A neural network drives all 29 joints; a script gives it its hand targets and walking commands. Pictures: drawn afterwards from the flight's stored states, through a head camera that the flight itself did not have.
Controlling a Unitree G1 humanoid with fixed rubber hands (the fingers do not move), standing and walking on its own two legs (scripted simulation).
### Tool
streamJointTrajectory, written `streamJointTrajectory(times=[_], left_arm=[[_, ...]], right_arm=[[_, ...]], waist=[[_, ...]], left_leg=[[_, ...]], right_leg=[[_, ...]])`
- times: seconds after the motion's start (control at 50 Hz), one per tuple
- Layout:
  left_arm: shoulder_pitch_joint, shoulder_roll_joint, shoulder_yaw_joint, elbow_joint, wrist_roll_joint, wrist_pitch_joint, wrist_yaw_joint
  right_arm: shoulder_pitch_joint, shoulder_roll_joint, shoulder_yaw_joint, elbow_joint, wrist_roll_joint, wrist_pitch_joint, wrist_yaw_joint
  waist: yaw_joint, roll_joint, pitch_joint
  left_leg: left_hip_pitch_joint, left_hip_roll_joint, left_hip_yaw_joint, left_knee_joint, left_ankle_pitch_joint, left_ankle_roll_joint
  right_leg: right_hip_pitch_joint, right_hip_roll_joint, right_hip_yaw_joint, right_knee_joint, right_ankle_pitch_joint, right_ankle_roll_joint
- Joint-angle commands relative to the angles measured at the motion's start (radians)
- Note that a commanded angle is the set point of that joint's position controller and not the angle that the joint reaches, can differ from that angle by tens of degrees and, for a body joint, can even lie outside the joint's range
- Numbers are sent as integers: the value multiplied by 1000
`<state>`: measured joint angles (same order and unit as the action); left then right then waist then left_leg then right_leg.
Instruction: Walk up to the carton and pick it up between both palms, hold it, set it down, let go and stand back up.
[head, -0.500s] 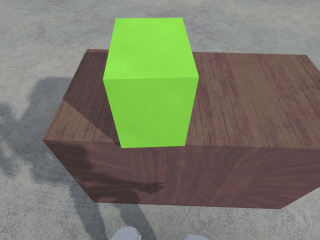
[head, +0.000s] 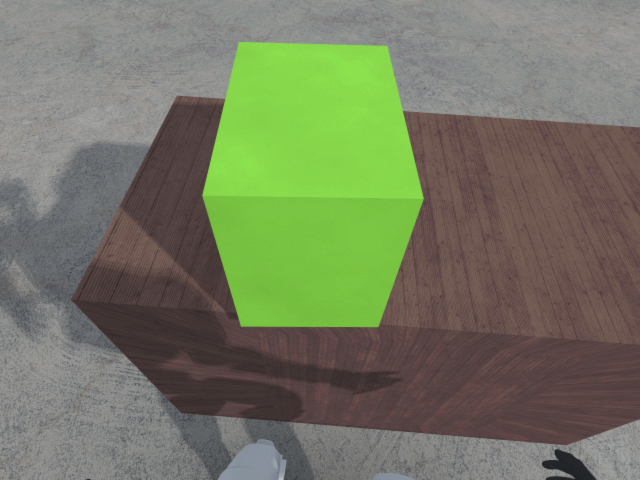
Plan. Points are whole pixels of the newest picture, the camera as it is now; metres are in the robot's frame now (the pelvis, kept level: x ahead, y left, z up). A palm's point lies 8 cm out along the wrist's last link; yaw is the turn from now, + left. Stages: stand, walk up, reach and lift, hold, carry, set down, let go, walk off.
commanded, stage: walk up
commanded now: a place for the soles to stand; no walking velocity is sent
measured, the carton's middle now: (311, 190) +0.47 +0.05 +0.07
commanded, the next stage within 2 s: none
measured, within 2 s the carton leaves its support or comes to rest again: neither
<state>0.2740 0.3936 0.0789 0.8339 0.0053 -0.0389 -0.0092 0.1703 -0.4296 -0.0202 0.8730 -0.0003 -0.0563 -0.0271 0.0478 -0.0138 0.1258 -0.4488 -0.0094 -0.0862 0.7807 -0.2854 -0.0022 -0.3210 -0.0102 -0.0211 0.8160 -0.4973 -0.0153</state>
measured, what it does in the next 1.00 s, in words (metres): stands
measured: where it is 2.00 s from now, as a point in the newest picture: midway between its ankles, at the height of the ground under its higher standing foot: outside the picture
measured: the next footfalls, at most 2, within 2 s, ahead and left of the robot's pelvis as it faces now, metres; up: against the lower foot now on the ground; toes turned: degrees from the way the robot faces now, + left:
right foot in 1.62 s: +0.06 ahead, -0.06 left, +0.00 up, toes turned +5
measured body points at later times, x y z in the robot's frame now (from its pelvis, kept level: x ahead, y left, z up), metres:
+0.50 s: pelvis -0.01 +0.01 +0.00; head +0.02 +0.01 +0.45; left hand +0.06 +0.33 -0.11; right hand +0.12 -0.31 -0.10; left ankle +0.06 +0.14 -0.70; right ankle +0.00 -0.12 -0.70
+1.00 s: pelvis -0.01 +0.00 +0.00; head +0.03 +0.00 +0.45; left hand +0.06 +0.33 -0.11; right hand +0.12 -0.31 -0.11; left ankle +0.06 +0.14 -0.70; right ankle +0.00 -0.12 -0.70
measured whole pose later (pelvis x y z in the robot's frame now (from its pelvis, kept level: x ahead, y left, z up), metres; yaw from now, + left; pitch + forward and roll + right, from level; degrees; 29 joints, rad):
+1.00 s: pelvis -0.01 +0.00 +0.00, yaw +1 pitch -3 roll +0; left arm 0.15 0.39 0.06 0.96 0.01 -0.03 -0.01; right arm 0.14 -0.42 -0.02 0.91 0.00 -0.04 0.00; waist 0.04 0.02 0.14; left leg -0.41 -0.03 -0.09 0.76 -0.30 -0.02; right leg -0.32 -0.03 -0.03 0.79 -0.41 0.00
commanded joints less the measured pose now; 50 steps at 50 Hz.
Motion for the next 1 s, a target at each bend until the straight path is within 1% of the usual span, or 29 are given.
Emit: streamJointTrajectory(times=[0.0,0.02,0.04,0.06,0.08,0.1,0.12,0.14,0.16,0.18,0.2,0.22,0.24,0.26,0.3,0.34,0.38,0.42,0.46,0.5,0.52,0.6,0.66,0.74,0.86,0.92,0.94,0.96,0.98], left_arm=[[15,310,58,3,26,-25,34],[-66,311,57,-14,24,-25,28],[-87,299,49,-8,19,-26,27],[-121,284,37,-1,12,-23,25],[-131,264,32,1,8,-17,24],[-118,241,27,-1,5,-11,26],[-94,226,27,0,-2,-6,23],[-82,217,24,4,-6,-3,20],[-64,208,27,17,-10,3,18],[-41,202,25,29,-7,6,18],[-40,198,22,44,-3,4,17],[-38,204,23,53,5,2,17],[-43,234,26,56,12,-4,16],[-72,257,34,54,13,-9,14],[-131,275,33,39,11,-11,14],[-174,261,25,33,8,-5,13],[-182,237,18,25,5,4,10],[-159,205,14,49,6,14,6],[-133,200,18,62,7,16,4],[-133,207,19,73,12,14,1],[-140,215,21,77,15,13,-1],[-186,235,23,76,16,8,0],[-196,225,20,77,12,10,0],[-163,210,19,89,9,15,2],[-182,231,17,80,12,13,6],[-196,231,17,76,8,17,7],[-34,323,44,117,1,-14,34],[16,367,57,118,6,-26,47],[7,382,70,101,16,-34,56]], right_arm=[[-72,-144,-44,-70,8,23,-4],[-49,-180,-54,-50,4,24,-7],[-31,-199,-60,-38,2,19,-2],[-10,-180,-57,-28,1,13,5],[7,-178,-57,-17,1,6,9],[19,-193,-65,-12,-2,-2,6],[28,-216,-71,-17,-5,-7,0],[10,-230,-70,-25,-5,-9,-3],[-14,-244,-67,-30,-2,-7,-4],[-40,-247,-62,-36,-5,-7,-2],[-82,-230,-51,-36,-9,-3,-2],[-108,-197,-43,-32,-8,1,-1],[-122,-175,-38,-30,-3,6,-1],[-110,-165,-39,-25,4,9,2],[-57,-164,-39,-11,8,14,5],[-18,-175,-45,3,-1,10,9],[-7,-194,-52,0,-10,4,10],[-53,-218,-52,-5,-16,2,10],[-87,-210,-46,-3,-19,4,10],[-119,-196,-43,-4,-23,7,12],[-106,-185,-43,2,-21,9,13],[-64,-184,-47,18,-18,9,17],[-59,-192,-47,18,-18,4,16],[-72,-198,-46,23,-16,1,11],[-62,-184,-46,23,-6,5,10],[-51,-178,-42,20,-4,3,11],[-112,-221,-73,-34,-44,49,36],[-126,-192,-70,-54,-42,65,45],[-115,-184,-72,-65,-47,74,47]], waist=[[-4,-68,-98],[-22,-62,-95],[-43,-36,-70],[-68,-28,-63],[-73,-17,-82],[-72,7,-120],[-60,7,-184],[-45,28,-221],[-36,53,-227],[-17,85,-222],[-4,78,-178],[6,63,-147],[4,-2,-132],[-14,-32,-122],[-40,-57,-111],[-61,-44,-116],[-61,-22,-142],[-36,32,-133],[-16,44,-119],[-8,36,-87],[-17,8,-76],[-48,-31,-91],[-41,2,-114],[-26,14,-155],[-43,-37,-171],[-47,-39,-185],[5,79,-166],[25,-37,-143],[27,-88,-115]], left_leg=[[-108,-54,-16,128,-194,28],[-6,-15,-11,197,-268,25],[35,8,22,133,-255,24],[100,18,48,7,-138,31],[169,33,38,-86,120,42],[222,64,-30,-118,345,68],[254,116,-133,-141,421,113],[262,163,-242,-166,413,155],[191,198,-300,-181,348,214],[141,200,-331,-191,296,220],[82,174,-301,-201,237,195],[37,131,-236,-172,190,145],[14,74,-149,-113,150,93],[57,6,-50,-30,121,55],[125,0,32,-18,44,35],[193,15,24,-85,83,44],[224,50,-59,-151,116,70],[136,122,-212,-247,-26,122],[58,130,-262,-287,-118,126],[5,88,-203,-274,-152,92],[9,68,-176,-261,-181,76],[105,27,-91,-205,-138,56],[113,59,-126,-247,-83,69],[90,89,-173,-240,14,91],[149,42,-70,-152,115,61],[167,58,-77,-169,125,69],[21,0,-60,-50,110,74],[-93,-30,12,68,58,48],[-184,-11,7,189,-225,28]], right_leg=[[74,-342,468,-471,194,-140],[-29,-386,483,-444,199,-229],[-50,-351,419,-397,267,-226],[-71,-278,302,-339,336,-180],[-66,-203,207,-282,407,-124],[-47,-146,153,-197,497,-76],[-24,-98,102,-118,492,-43],[-17,-64,89,-63,416,-26],[27,-35,74,-28,248,-10],[52,-34,79,-64,161,-18],[75,-44,89,-121,159,-29],[96,-78,122,-215,191,-47],[99,-133,197,-311,208,-82],[57,-188,257,-358,230,-127],[-12,-249,291,-374,245,-163],[-55,-211,223,-333,247,-133],[-75,-144,161,-281,162,-85],[-26,-80,115,-236,52,-45],[24,-71,110,-236,3,-43],[46,-92,139,-302,-19,-55],[32,-103,168,-335,-60,-65],[-41,-135,205,-370,-61,-84],[-5,-112,159,-318,36,-60],[60,-95,126,-263,134,-56],[21,-135,170,-315,198,-86],[29,-131,156,-299,208,-76],[131,-202,266,-331,174,-109],[201,-303,381,-389,193,-169],[209,-428,483,-416,307,-243]])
